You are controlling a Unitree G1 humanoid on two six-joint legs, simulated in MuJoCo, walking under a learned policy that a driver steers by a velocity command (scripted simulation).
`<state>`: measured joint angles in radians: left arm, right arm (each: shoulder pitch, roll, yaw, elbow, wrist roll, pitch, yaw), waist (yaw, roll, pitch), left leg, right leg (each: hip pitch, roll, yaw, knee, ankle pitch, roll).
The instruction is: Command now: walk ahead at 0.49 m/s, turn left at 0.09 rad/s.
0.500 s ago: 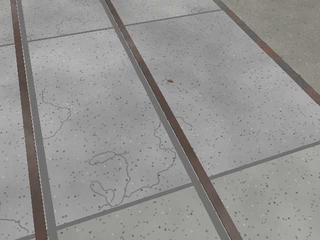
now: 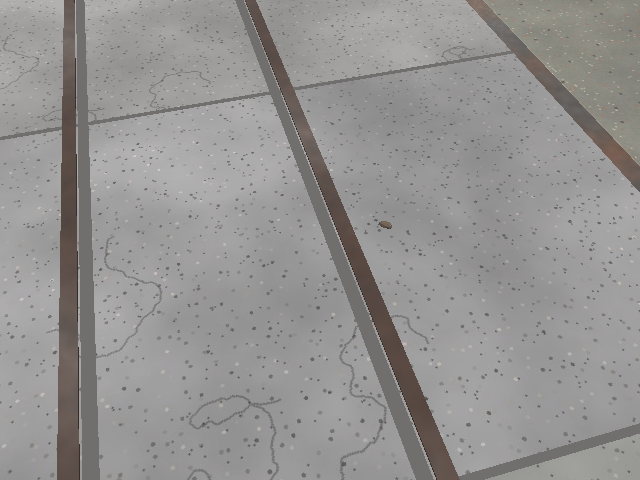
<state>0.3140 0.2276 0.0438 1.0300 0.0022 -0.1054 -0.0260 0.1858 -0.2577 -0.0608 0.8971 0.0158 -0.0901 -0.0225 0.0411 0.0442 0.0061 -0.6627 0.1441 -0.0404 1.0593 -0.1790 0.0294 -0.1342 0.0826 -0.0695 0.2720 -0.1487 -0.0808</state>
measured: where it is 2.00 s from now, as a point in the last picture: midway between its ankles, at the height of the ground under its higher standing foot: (180, 289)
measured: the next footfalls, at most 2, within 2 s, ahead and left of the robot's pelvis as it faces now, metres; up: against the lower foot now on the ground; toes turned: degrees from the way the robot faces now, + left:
left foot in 0.30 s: +0.35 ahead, +0.17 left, +0.00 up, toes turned +9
right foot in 0.78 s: +0.67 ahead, +0.05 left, +0.00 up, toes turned +26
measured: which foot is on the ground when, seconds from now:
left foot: up 0.00-0.28, down 0.30-0.80, up 0.82-1.00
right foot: down 0.00-0.30, up 0.32-0.76, down 0.78-1.00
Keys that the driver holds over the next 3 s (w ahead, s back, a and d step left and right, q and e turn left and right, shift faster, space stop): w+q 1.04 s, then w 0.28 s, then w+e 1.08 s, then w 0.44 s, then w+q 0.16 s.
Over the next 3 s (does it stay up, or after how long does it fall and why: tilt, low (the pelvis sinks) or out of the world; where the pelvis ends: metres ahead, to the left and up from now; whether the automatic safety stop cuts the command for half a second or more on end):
stays up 1.55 0.49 -0.01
